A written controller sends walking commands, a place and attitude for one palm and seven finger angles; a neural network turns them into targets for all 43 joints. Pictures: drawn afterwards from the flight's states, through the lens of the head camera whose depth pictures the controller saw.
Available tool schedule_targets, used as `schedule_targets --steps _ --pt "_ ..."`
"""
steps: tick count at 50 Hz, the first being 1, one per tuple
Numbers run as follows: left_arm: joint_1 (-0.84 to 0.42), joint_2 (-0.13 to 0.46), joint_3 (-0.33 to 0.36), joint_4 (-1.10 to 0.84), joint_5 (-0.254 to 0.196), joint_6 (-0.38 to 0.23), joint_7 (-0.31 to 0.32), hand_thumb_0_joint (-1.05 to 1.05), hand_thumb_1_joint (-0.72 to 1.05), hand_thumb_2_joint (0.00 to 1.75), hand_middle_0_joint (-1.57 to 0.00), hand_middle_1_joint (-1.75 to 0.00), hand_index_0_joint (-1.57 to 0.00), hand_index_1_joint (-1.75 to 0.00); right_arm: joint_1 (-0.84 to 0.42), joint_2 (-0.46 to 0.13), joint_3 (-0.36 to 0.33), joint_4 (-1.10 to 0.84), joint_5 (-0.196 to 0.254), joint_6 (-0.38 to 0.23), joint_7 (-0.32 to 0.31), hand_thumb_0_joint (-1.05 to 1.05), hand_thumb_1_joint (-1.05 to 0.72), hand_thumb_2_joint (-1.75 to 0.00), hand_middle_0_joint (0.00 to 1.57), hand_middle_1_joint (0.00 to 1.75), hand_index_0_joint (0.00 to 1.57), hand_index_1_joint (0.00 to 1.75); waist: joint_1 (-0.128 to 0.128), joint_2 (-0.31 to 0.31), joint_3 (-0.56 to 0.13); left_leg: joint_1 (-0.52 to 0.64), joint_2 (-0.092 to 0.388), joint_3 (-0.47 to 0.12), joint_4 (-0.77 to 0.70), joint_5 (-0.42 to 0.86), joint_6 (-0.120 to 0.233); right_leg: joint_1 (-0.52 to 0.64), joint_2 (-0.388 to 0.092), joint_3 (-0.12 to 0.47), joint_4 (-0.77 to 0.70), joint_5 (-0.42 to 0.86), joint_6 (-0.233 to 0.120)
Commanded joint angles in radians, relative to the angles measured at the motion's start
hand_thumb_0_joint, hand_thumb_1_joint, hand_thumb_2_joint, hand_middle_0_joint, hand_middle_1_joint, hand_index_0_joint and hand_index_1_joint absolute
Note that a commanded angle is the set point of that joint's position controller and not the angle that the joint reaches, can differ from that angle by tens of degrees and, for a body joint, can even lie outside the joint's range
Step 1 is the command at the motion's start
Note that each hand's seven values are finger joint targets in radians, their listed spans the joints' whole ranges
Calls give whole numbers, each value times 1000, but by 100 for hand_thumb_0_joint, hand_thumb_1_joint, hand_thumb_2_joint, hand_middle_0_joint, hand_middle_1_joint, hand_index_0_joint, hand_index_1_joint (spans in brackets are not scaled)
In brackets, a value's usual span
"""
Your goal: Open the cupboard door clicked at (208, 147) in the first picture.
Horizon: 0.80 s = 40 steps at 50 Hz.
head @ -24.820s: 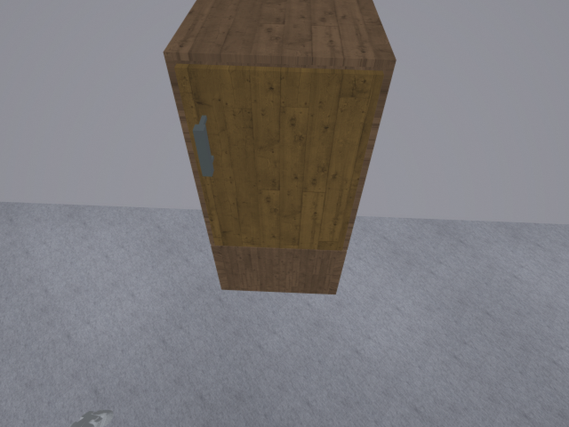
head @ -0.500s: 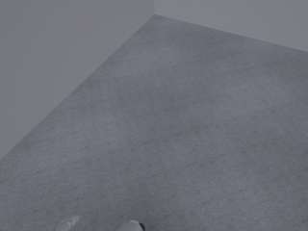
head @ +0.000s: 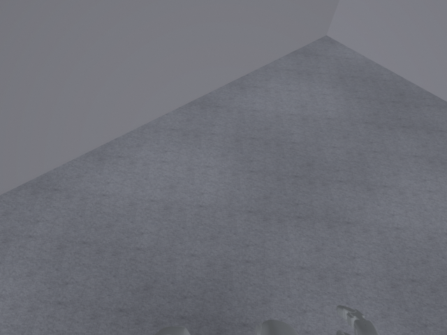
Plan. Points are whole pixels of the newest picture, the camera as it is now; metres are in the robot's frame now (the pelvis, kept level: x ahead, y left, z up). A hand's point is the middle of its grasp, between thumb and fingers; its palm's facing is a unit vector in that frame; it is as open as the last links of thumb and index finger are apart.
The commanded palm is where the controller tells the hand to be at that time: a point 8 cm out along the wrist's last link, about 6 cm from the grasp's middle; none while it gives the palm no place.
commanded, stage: turn to face it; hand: left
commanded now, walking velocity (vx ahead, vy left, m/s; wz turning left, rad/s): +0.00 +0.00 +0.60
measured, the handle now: out of the picture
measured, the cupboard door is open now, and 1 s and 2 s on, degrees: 47 47 47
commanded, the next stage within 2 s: none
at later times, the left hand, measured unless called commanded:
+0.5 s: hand out of the picture +0.03 +0.14 -0.14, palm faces +0.31 -0.92 -0.25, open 7.3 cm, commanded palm none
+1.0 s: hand out of the picture +0.00 +0.16 -0.14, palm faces +0.57 -0.77 -0.30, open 7.4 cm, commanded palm none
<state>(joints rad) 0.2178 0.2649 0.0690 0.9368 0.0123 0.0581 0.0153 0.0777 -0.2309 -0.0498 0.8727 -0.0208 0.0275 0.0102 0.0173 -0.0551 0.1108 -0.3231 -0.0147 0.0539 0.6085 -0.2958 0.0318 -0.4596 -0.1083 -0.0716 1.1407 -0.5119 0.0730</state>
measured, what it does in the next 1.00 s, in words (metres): steps on the spot, turning left: right foot, then left foot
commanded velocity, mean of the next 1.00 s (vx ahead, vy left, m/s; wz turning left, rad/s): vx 0.00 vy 0.00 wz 0.60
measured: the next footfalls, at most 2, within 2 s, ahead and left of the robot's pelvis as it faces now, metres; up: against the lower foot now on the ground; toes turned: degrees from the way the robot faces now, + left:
right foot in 0.26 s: +0.06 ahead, -0.16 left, +0.00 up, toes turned +5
left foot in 0.64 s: +0.00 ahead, +0.07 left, +0.00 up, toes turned +29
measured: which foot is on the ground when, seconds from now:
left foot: down 0.00-0.26, up 0.28-0.62, down 0.64-1.00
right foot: up 0.00-0.24, down 0.26-0.64, up 0.66-0.98, down 1.00-1.00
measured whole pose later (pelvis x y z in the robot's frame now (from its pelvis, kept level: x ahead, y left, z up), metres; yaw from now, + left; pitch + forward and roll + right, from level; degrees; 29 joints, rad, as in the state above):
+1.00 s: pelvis +0.03 -0.09 +0.00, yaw +35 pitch +2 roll +1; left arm 0.15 0.25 0.06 0.85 0.01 0.02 0.00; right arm 0.17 -0.23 -0.07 0.90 -0.02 0.06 0.01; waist -0.01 0.02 0.07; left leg -0.36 -0.03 -0.10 0.59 -0.27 -0.03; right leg -0.32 -0.05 -0.04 0.60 -0.33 0.05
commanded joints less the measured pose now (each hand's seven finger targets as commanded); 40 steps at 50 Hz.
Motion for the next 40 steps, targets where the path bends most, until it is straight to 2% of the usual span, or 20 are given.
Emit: schedule_targets --steps 1,7,10,11,12,13,14,15,16,18,22,26,28,30,31,32,33,35,37,40 --pt "-8 66 22 -104 7 -23 -7 0 90 90 -20 -30 -20 -30 35 -203 -54 -49 -2 -10 -16 0 -90 -90 20 30 20 30 -18 204 -121 63 236 -241 -282 292 118 -38 5 62 -45 102 11" --pt "-43 53 19 -142 5 -31 -7 0 90 90 -20 -30 -20 -30 47 -217 -71 -53 -9 2 -7 0 -90 -90 20 30 20 30 -27 218 -120 -1 209 -335 -275 112 116 78 70 29 -318 95 1" --pt "38 60 23 -130 2 -48 -4 0 90 90 -20 -30 -20 -30 15 -206 -78 -68 -4 9 -7 0 -90 -90 20 30 20 30 11 221 -148 -75 170 -347 -183 136 83 265 100 6 -558 201 -9" --pt "80 94 32 -125 4 -58 1 0 90 90 -20 -30 -20 -30 14 -176 -74 -74 4 9 -5 0 -90 -90 20 30 20 30 37 134 -164 -157 120 -321 -95 82 43 390 47 53 -709 249 -22" --pt "109 178 49 -124 20 -71 12 0 90 90 -20 -30 -20 -30 41 -106 -65 -89 13 7 -1 0 -90 -90 20 30 20 30 46 -142 -193 -322 -12 -174 135 -128 -36 509 -205 320 -853 233 -101" --pt "85 223 44 -138 19 -67 15 0 90 90 -20 -30 -20 -30 23 -101 -63 -106 7 3 2 0 -90 -90 20 30 20 30 49 -247 -175 -332 -54 -89 413 -338 -65 407 -403 450 -874 373 -210" --pt "58 181 43 -141 12 -70 25 0 90 90 -20 -30 -20 -30 25 -127 -72 -92 2 16 -2 0 -90 -90 20 30 20 30 31 -258 -180 -309 -1 -139 571 -316 -61 336 -393 425 -859 427 -238" --pt "4 145 31 -150 10 -68 25 0 90 90 -20 -30 -20 -30 23 -120 -69 -71 3 22 2 0 -90 -90 20 30 20 30 4 -202 -137 -310 23 -130 656 -242 -70 307 -324 341 -830 475 -235" --pt "-42 109 18 -156 8 -68 23 0 90 90 -20 -30 -20 -30 36 -103 -64 -51 2 27 10 0 -90 -90 20 30 20 30 -26 -134 -113 -303 39 -109 677 -168 -83 292 -260 203 -796 558 -209" --pt "-45 91 11 -157 9 -72 21 0 90 90 -20 -30 -20 -30 50 -74 -51 -33 5 35 20 0 -90 -90 20 30 20 30 -34 -148 -118 -270 42 -63 608 -122 -99 304 -207 73 -773 667 -173" --pt "40 118 22 -121 10 -75 22 0 90 90 -20 -30 -20 -30 1 -48 -37 -28 9 32 24 0 -90 -90 20 30 20 30 9 -118 -147 -220 35 6 365 -143 -107 431 -223 6 -733 815 -172" --pt "79 144 41 -97 17 -72 21 0 90 90 -20 -30 -20 -30 -31 -39 -28 -41 14 18 23 0 -90 -90 20 30 20 30 36 -149 -162 -144 27 45 156 -176 -85 471 -264 -1 -678 892 -189" --pt "72 155 45 -89 15 -71 16 0 90 90 -20 -30 -20 -30 0 -48 -29 -38 14 13 20 0 -90 -90 20 30 20 30 15 -137 -171 -57 11 69 39 -107 -73 434 -266 -31 -630 876 -165" --pt "39 151 46 -95 3 -67 9 0 90 90 -20 -30 -20 -30 105 -98 -43 -14 6 3 18 0 -90 -90 20 30 20 30 -53 -59 -219 168 28 46 -169 108 -45 312 -238 -106 -456 759 -96" --pt "37 102 41 -125 -3 -61 2 0 90 90 -20 -30 -20 -30 167 -204 -70 -6 -4 -5 12 0 -90 -90 20 30 20 30 -88 193 -266 368 244 -234 -203 381 55 52 -131 -143 -253 361 -26" --pt "-33 47 13 -175 -2 -55 0 0 90 90 -20 -30 -20 -30 241 -289 -89 6 -3 0 3 0 -90 -90 20 30 20 30 -131 388 -254 407 457 -487 -220 765 209 -156 -25 -83 -62 -184 12" --pt "-96 72 16 -182 9 -39 11 0 90 90 -20 -30 -20 -30 264 -267 -82 26 -1 3 -5 0 -90 -90 20 30 20 30 -137 284 -244 349 437 -437 -216 643 221 -166 -27 27 8 -151 0" --pt "-102 67 20 -147 5 -39 5 0 90 90 -20 -30 -20 -30 158 -221 -71 -10 -4 -3 -24 0 -90 -90 20 30 20 30 -90 263 -184 234 342 -357 -232 514 175 -166 -25 70 44 -20 7" --pt "-54 66 25 -115 7 -29 -5 0 90 90 -20 -30 -20 -30 80 -196 -58 -29 -4 -8 -23 0 -90 -90 20 30 20 30 -39 218 -140 146 263 -268 -262 407 125 -111 -12 66 21 81 10" --pt "-38 60 23 -112 6 -26 -9 0 90 90 -20 -30 -20 -30 69 -196 -57 -35 -4 -10 -18 0 -90 -90 20 30 20 30 -28 201 -131 112 235 -266 -279 309 119 -56 9 57 -89 100 11"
